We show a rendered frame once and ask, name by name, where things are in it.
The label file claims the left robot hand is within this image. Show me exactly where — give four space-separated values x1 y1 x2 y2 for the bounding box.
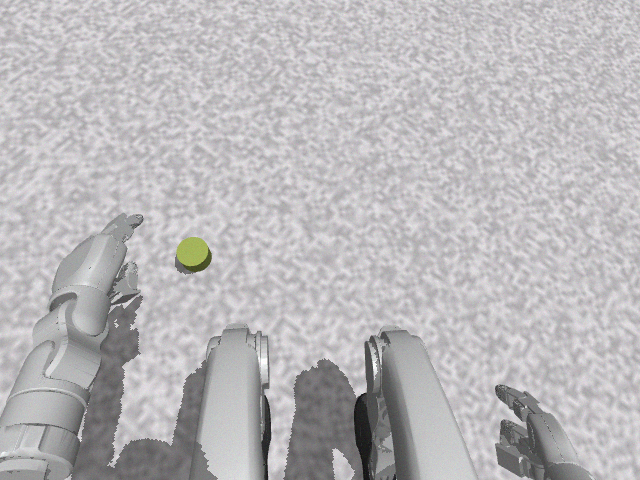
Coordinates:
52 213 143 306

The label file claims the right robot foot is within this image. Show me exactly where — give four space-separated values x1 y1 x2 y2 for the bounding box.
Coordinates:
354 393 396 480

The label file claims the right robot hand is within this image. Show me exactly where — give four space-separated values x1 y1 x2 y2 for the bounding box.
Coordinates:
495 384 581 480

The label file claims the right robot arm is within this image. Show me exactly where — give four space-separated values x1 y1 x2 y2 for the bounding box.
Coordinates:
543 463 595 480

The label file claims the tin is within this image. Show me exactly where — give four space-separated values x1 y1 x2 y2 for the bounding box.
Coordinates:
176 237 212 272

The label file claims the left robot arm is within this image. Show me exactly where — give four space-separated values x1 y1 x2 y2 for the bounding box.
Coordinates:
0 285 111 480

